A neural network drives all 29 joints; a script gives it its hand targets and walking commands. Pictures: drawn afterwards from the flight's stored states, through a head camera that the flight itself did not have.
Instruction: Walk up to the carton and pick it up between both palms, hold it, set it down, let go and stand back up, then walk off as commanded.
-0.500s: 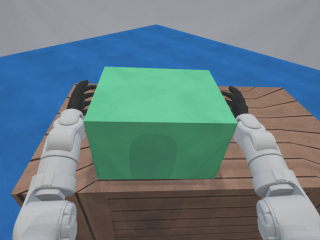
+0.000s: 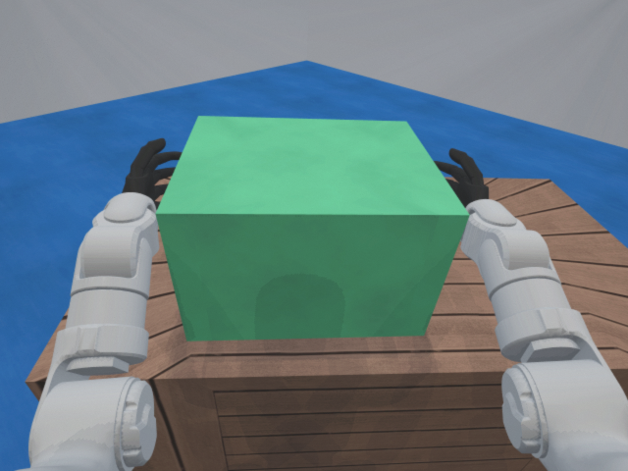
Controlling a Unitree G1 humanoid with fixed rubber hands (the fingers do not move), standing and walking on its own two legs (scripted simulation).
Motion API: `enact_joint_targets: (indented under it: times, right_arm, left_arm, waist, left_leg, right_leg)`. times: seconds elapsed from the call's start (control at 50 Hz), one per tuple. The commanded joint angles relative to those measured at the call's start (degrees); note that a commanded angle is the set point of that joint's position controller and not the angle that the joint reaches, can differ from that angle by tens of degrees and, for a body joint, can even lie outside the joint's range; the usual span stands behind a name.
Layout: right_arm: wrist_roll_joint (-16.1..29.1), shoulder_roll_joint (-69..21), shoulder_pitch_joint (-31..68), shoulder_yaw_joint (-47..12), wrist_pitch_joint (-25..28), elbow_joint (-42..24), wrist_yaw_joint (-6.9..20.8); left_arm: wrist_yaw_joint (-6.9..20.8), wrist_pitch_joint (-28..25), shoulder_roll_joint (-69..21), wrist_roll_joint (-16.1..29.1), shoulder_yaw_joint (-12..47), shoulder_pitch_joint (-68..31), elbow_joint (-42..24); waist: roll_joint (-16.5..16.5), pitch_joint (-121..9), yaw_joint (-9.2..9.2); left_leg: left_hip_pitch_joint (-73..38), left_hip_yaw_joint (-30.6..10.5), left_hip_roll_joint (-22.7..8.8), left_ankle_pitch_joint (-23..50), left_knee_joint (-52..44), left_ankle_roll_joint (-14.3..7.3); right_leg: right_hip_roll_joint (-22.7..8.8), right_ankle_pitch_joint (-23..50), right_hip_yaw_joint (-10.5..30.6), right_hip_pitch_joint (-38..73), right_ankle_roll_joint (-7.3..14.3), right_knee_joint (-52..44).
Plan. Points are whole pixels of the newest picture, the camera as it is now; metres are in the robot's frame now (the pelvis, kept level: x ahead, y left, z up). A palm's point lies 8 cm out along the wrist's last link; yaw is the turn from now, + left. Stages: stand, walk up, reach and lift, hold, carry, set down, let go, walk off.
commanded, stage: reach and lift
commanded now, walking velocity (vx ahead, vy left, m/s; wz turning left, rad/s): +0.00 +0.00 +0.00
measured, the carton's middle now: (306, 221) +0.43 +0.01 +0.17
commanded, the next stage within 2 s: hold in 0.66 s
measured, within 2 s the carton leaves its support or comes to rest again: neither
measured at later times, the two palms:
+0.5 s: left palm (137, 188) +0.37 +0.21 +0.24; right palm (475, 193) +0.38 -0.19 +0.25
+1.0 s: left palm (130, 177) +0.36 +0.21 +0.26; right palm (482, 181) +0.37 -0.19 +0.27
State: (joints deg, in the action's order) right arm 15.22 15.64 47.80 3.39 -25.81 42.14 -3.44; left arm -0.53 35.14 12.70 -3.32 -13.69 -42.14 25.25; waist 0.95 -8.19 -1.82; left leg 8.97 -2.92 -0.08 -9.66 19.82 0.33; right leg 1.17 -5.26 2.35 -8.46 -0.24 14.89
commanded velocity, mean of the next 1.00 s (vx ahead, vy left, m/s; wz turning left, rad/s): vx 0.00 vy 0.00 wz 0.00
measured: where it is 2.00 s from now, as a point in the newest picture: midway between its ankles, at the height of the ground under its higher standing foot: outside the picture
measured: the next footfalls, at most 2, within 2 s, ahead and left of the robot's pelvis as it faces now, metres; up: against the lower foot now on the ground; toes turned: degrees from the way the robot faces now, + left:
none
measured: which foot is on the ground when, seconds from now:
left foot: down 0.00-1.00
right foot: down 0.00-1.00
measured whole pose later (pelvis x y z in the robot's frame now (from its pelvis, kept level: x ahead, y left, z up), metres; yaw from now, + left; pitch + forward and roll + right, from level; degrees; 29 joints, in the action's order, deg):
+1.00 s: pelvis -0.01 +0.00 +0.00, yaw +0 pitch -2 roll -1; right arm 16.1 17.5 53.6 3.4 -31.4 42.1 -3.6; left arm 0.0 41.6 14.1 -3.5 -14.2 -47.4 24.3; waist 1.0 -9.0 -1.8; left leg 9.0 -2.9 -0.1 -9.0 19.8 0.3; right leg 1.2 -4.6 2.4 -8.5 -0.2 14.9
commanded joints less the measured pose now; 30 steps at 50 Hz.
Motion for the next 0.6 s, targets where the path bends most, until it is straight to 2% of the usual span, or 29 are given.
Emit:
enact_joint_targets:
  times: [0.0,0.28,0.36,0.56,0.58]
  right_arm:
    - [8.0,-31.0,45.0,-13.7,2.0,-26.5,8.4]
    - [8.3,-30.2,45.6,-12.3,-0.1,-21.5,8.7]
    - [8.6,-29.9,46.1,-12.3,-0.6,-21.3,8.6]
    - [10.5,-30.2,47.9,-14.2,-1.5,-24.5,8.1]
    - [10.5,-30.1,47.4,-13.9,-1.8,-23.9,8.1]
  left_arm:
    - [9.3,-0.7,-37.2,8.2,19.4,-36.8,-14.2]
    - [9.7,1.1,-35.8,7.7,17.5,-39.0,-12.4]
    - [10.0,1.6,-35.1,7.6,16.9,-39.3,-11.9]
    - [9.5,2.5,-35.4,9.5,18.8,-41.2,-15.0]
    - [9.5,2.7,-35.2,9.7,18.9,-41.4,-15.0]
  waist:
    - [-1.4,-22.8,-2.2]
    - [-2.0,-21.3,-2.35]
    - [-1.5,-20.8,-2.16]
    - [-2.1,-23.9,-2.33]
    - [-2.2,-23.7,-2.83]
  left_leg:
    - [-0.9,0.0,2.2,13.5,-2.7,1.1]
    - [0.6,0.2,1.9,10.7,-3.8,0.9]
    - [0.7,0.2,1.8,10.7,-3.9,0.8]
    - [-0.3,0.1,1.9,13.4,-3.0,0.9]
    - [-0.2,0.0,1.9,13.0,-3.1,1.1]
  right_leg:
    - [2.7,10.7,-0.8,15.0,1.9,-0.6]
    - [2.5,8.8,-0.2,15.1,2.2,-0.8]
    - [2.6,8.6,0.0,15.0,2.2,-1.0]
    - [2.7,12.0,0.3,16.1,2.1,-0.5]
    - [2.7,11.8,0.2,16.0,2.1,-0.6]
